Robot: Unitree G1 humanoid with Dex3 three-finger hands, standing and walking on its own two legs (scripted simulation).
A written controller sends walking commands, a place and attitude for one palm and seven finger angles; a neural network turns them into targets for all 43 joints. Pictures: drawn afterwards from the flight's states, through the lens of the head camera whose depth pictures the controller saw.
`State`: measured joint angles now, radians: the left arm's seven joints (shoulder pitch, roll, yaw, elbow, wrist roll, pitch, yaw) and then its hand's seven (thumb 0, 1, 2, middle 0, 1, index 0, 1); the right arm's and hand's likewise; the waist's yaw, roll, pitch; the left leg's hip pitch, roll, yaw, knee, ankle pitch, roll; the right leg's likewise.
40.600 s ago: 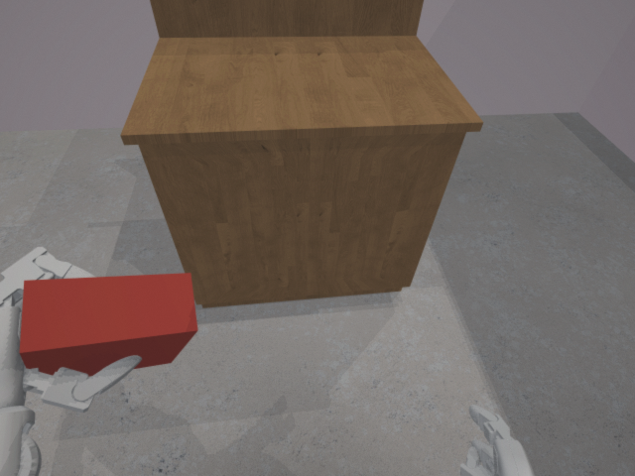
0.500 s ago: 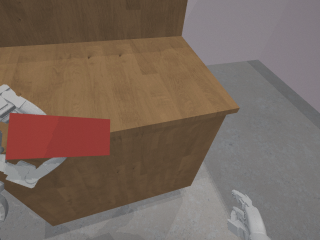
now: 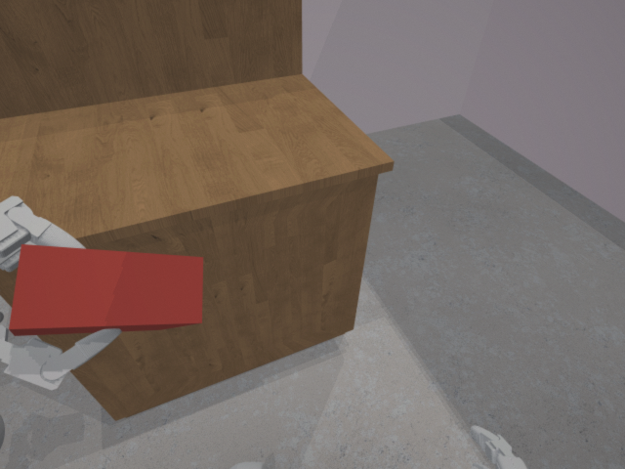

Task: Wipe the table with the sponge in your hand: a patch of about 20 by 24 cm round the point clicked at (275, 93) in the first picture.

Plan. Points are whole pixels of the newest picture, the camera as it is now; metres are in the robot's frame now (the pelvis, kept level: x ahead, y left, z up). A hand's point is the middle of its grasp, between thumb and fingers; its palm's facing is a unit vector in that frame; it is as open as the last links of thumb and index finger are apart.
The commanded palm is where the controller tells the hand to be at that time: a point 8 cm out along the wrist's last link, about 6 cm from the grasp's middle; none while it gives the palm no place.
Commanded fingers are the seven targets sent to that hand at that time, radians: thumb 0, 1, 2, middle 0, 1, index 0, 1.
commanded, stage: stop stepping back and stand still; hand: left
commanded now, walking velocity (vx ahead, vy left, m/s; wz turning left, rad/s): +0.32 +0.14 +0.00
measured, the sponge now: (133, 297) +0.23 +0.17 +0.20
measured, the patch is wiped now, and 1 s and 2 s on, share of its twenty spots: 1.00 1.00 1.00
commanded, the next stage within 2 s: stand and wait in 0.78 s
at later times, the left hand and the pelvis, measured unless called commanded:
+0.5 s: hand (9, 430) +0.10 +0.19 +0.23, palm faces +0.44 -0.82 -0.36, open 9.8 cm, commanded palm +0.04 +0.25 +0.25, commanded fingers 0.00 0.10 1.30 -1.20 -1.60 -1.20 -1.60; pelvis -0.11 -0.04 +0.00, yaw +3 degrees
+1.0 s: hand (17, 461) +0.09 +0.19 +0.22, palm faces +0.46 -0.83 -0.32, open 9.8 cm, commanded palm +0.03 +0.24 +0.25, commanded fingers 0.00 0.10 1.30 -1.20 -1.60 -1.20 -1.60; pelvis -0.11 -0.05 +0.01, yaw +3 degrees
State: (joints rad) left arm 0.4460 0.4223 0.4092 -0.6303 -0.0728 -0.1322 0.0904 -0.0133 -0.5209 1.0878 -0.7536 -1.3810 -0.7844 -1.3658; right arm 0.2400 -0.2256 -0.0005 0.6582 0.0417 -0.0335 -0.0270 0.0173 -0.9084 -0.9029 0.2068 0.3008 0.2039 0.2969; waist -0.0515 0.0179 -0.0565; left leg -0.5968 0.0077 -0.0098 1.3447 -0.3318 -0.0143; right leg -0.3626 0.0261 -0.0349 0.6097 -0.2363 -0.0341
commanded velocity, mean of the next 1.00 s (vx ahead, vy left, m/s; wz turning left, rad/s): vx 0.16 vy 0.05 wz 0.00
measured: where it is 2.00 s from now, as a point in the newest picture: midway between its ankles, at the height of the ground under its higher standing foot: outside the picture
